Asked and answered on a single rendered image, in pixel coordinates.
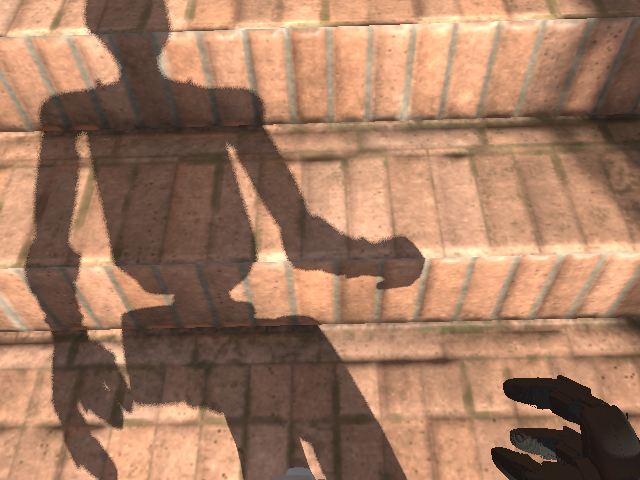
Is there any right robot hand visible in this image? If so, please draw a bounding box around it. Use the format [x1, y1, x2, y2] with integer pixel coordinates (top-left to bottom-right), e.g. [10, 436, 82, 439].
[491, 375, 640, 480]

